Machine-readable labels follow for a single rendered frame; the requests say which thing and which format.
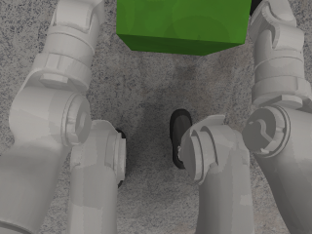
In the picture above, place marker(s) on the left robot forearm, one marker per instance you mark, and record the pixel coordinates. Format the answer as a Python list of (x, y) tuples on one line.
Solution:
[(71, 41)]

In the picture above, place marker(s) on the robot left thigh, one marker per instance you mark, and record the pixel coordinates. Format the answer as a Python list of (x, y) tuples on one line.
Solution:
[(93, 189)]

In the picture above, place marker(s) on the robot left upper arm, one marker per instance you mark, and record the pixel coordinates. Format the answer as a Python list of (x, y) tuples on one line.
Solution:
[(46, 123)]

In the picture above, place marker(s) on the right robot shin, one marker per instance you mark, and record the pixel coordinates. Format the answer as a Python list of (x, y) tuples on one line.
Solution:
[(212, 120)]

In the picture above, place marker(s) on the robot right hand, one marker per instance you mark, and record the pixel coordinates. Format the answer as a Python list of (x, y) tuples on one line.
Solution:
[(254, 4)]

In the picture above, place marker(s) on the right robot forearm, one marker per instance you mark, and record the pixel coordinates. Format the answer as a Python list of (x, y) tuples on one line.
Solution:
[(278, 61)]

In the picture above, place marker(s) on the robot right upper arm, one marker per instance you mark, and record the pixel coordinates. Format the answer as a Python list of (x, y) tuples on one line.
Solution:
[(280, 139)]

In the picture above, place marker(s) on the carton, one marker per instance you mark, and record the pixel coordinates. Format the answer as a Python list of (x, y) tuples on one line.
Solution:
[(182, 27)]

